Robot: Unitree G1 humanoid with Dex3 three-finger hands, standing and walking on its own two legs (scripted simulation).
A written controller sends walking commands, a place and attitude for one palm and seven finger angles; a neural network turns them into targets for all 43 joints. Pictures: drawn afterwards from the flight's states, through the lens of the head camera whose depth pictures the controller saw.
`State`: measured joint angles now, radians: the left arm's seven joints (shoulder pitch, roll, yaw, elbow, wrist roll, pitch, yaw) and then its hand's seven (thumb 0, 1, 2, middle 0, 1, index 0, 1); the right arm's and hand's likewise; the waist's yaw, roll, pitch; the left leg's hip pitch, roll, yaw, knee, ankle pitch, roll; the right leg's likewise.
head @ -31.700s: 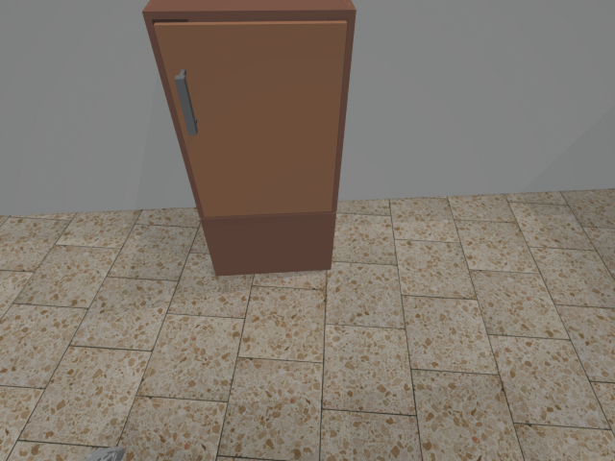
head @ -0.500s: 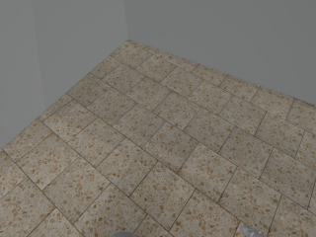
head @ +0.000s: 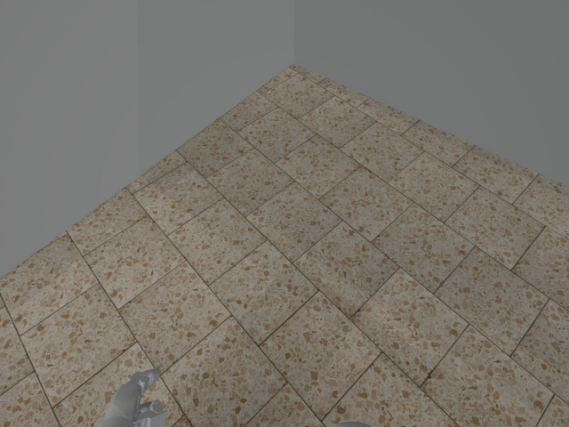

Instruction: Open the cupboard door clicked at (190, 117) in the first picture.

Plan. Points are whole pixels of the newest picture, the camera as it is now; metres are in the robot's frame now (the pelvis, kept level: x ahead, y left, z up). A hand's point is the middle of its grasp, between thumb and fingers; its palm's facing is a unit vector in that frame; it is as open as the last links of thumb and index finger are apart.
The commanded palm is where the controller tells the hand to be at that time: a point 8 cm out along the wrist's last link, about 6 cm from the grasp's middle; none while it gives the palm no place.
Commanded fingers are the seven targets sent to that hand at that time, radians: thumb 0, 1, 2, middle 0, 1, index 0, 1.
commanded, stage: turn to face it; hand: left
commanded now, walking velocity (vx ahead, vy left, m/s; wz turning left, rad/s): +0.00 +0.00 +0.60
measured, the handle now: out of the picture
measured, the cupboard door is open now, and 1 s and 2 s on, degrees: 41 41 41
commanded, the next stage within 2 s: none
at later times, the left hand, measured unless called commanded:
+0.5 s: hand out of the picture -0.05 +0.20 -0.17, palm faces +0.38 -0.89 -0.26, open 7.3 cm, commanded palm none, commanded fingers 0.00 0.90 0.90 -0.20 -0.30 -0.20 -0.30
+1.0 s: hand out of the picture +0.01 +0.25 -0.15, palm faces +0.55 -0.80 -0.24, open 7.4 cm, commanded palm none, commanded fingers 0.00 0.90 0.90 -0.20 -0.30 -0.20 -0.30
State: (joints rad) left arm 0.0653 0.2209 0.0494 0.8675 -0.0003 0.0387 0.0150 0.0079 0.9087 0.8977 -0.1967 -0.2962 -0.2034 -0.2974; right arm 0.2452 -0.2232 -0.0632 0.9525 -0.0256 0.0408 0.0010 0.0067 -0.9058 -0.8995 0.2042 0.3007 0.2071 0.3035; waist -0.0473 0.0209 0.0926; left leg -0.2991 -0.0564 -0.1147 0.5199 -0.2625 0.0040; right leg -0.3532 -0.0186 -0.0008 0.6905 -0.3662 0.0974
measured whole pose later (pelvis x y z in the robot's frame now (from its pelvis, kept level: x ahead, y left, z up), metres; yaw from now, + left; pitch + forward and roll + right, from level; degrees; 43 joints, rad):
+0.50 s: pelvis +0.00 -0.01 +0.00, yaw +20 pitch +0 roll +1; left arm 0.28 0.23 0.06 0.92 0.02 0.02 0.02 0.00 0.91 0.90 -0.20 -0.30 -0.21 -0.30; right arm 0.06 -0.25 -0.07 0.92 -0.01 0.07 0.03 0.01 -0.91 -0.90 0.20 0.30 0.20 0.30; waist 0.03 -0.03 0.11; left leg -0.35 0.02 0.10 0.72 -0.39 -0.05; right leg -0.18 -0.16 -0.32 0.60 -0.39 0.01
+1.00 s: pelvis +0.01 +0.00 +0.01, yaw +35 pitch +2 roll -1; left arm 0.07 0.23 0.06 0.87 0.01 0.05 0.02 0.01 0.91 0.90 -0.20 -0.30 -0.20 -0.30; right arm 0.26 -0.20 -0.05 0.96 -0.03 0.03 0.00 0.01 -0.91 -0.90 0.20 0.30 0.21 0.30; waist -0.05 -0.01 0.08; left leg -0.29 -0.08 -0.11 0.46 -0.20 0.05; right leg -0.45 -0.04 0.03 0.91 -0.40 0.11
